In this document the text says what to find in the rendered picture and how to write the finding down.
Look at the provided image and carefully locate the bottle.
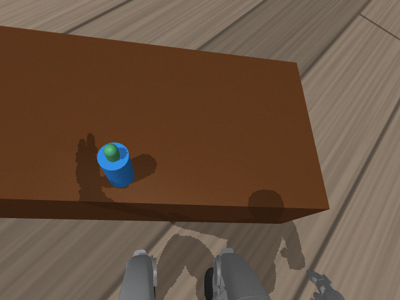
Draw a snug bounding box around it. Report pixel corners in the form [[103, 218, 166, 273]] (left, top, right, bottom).
[[97, 142, 134, 188]]

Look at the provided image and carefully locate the right robot hand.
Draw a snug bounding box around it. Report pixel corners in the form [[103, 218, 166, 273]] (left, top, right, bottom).
[[306, 269, 345, 300]]

